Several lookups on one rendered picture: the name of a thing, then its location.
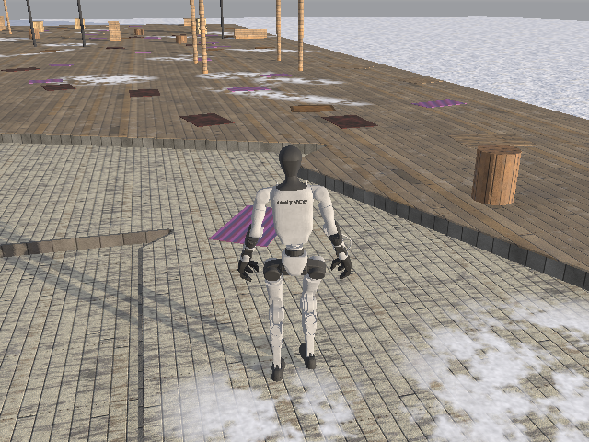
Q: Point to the robot right thigh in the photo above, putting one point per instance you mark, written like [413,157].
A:
[316,269]

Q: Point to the robot left forearm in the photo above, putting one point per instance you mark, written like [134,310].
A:
[249,247]

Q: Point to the left robot foot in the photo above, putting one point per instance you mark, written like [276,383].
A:
[277,374]

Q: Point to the robot left hand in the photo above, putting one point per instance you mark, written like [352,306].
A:
[243,266]

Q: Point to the robot right hand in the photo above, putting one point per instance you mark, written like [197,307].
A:
[344,264]

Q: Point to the robot right upper arm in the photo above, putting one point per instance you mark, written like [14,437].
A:
[321,194]

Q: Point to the robot left upper arm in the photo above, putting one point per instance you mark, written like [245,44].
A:
[259,209]

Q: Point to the robot right forearm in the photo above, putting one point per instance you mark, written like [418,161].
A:
[338,244]

